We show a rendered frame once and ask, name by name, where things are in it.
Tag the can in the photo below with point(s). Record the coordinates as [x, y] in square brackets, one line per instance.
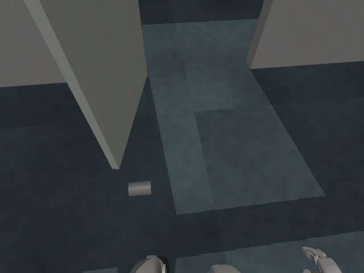
[140, 188]

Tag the left robot foot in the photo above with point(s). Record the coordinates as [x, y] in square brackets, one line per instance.
[165, 261]

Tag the right robot hand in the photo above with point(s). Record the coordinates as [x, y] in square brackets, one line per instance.
[325, 265]

